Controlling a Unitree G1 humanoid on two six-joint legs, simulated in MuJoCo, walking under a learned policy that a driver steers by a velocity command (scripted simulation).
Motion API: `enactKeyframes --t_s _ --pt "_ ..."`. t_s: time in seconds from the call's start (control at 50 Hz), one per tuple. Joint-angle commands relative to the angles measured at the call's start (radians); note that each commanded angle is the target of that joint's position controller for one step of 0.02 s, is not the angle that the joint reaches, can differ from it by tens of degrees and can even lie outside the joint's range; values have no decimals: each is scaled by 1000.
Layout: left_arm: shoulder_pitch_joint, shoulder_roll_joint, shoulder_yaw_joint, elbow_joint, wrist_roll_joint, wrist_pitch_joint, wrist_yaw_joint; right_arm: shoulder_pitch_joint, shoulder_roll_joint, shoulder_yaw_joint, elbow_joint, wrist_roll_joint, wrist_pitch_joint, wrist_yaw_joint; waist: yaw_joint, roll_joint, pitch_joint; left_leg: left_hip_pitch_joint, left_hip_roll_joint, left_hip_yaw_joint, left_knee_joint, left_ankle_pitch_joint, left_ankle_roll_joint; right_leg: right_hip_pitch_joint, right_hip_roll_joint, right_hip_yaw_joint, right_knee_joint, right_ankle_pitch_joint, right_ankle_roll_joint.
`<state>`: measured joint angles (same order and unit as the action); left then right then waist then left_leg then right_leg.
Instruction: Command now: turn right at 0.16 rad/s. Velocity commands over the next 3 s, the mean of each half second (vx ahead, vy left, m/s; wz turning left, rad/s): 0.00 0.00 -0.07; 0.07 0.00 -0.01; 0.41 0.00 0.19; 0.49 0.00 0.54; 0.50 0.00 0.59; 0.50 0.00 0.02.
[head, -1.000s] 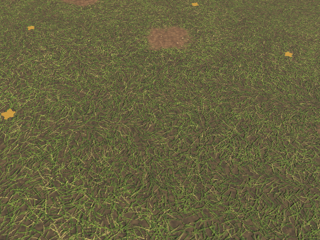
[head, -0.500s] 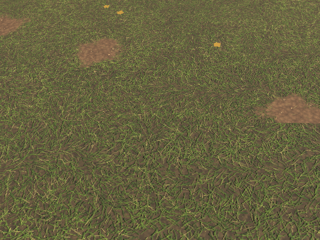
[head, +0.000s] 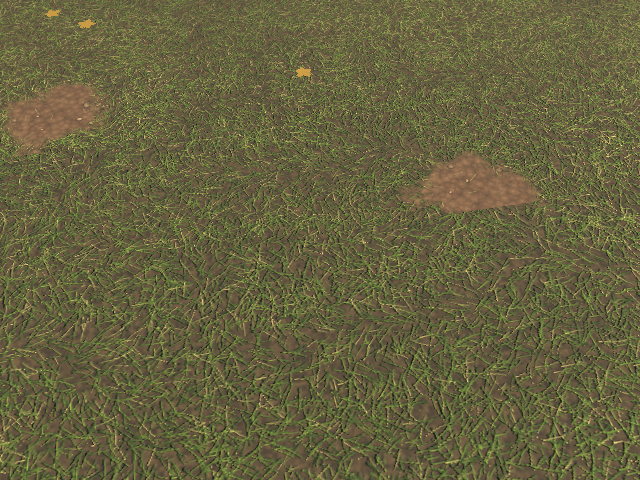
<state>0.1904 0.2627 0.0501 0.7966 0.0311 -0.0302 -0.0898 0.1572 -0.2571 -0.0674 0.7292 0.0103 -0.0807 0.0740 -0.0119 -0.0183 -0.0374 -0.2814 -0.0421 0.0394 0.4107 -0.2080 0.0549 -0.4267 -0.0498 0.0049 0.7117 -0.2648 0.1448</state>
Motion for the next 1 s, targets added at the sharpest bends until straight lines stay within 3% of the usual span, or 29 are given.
enactKeyframes --t_s 0.02,0.04,0.06,0.08,0.1,0.12,0.16,0.24,0.5,0.8,0.82,0.84,0.86,0.88,0.9,0.92,0.96,1.0 --pt "115 71 6 9 -34 -15 -17 -28 -100 -8 -29 10 1 66 70 80 -56 -56 202 -206 35 220 26 262 -27 -3 -186 226 -19" --pt "79 115 10 -24 -38 -28 -2 14 -78 -2 -17 13 0 72 48 66 -80 9 188 -219 28 142 0 233 -57 28 -207 275 -67" --pt "-1 156 11 -57 -33 -44 10 88 -89 -8 -6 5 -2 57 -19 19 -81 44 133 -164 29 74 -4 200 -71 40 -211 289 -143" --pt "-56 168 18 -69 -19 -50 14 72 -128 -21 -10 -2 -4 33 -34 1 -69 93 88 -91 52 54 -11 125 -54 40 -226 160 -185" --pt "-63 150 20 -58 -21 -50 16 -14 -149 -27 -34 -12 -4 16 -14 1 -55 132 82 -55 73 16 -7 59 -35 36 -251 49 -180" --pt "-80 121 16 -61 -32 -50 18 -60 -141 -24 -44 -16 -4 7 -7 11 -28 106 92 -65 64 -7 3 64 -32 40 -260 28 -170" --pt "-69 99 13 -56 -37 -43 17 -56 -112 -13 -25 2 -9 8 16 9 1 43 95 -82 30 -3 11 132 -28 40 -250 40 -152" --pt "-30 95 15 -29 -31 -41 17 -45 -111 -19 -8 -2 -10 12 26 0 -16 97 88 -71 56 164 17 170 -25 30 -237 129 -158" --pt "-100 144 21 1 -28 -29 31 -49 -159 -38 36 -10 -5 4 26 6 -5 128 81 -72 57 243 13 220 -19 9 -227 174 -147" --pt "-139 191 15 88 -26 -17 45 -39 -211 -38 98 -14 0 4 22 14 13 180 83 -88 28 248 19 237 -16 -9 -261 169 -141" --pt "-117 201 18 102 -21 -12 48 -7 -227 -44 112 -17 4 0 18 20 20 188 88 -101 -1 126 34 228 -11 -13 -272 64 -147" --pt "-103 238 33 107 -5 -9 60 43 -279 -66 126 -35 7 -12 0 41 54 195 105 -135 -41 -109 81 180 7 -21 -258 -136 -169" --pt "-115 237 36 108 12 -11 71 113 -293 -76 147 -54 3 -25 -36 73 101 216 161 -232 -113 -361 143 95 12 -12 -212 -251 -187" --pt "-153 197 27 97 24 -18 79 181 -273 -71 162 -64 -7 -44 -70 115 146 272 251 -373 -192 -499 206 -13 22 -14 -137 -250 -195" --pt "-186 144 11 84 27 -30 83 207 -229 -54 169 -58 -12 -63 -80 144 179 327 344 -484 -246 -521 252 -93 12 -14 -97 -194 -207" --pt "-212 116 2 78 30 -44 86 225 -176 -32 169 -53 -13 -78 -92 140 187 364 390 -531 -274 -475 269 -135 -4 15 -49 -198 -222" --pt "-215 106 -2 71 40 -57 84 228 -140 -8 167 -64 -20 -98 -86 133 167 383 390 -485 -305 -369 241 -134 -14 34 55 -275 -248" --pt "-173 112 2 86 53 -56 71 161 -155 -2 152 -52 -16 -97 -34 97 180 306 310 -340 -305 -332 186 -6 6 -16 -29 -240 -258"
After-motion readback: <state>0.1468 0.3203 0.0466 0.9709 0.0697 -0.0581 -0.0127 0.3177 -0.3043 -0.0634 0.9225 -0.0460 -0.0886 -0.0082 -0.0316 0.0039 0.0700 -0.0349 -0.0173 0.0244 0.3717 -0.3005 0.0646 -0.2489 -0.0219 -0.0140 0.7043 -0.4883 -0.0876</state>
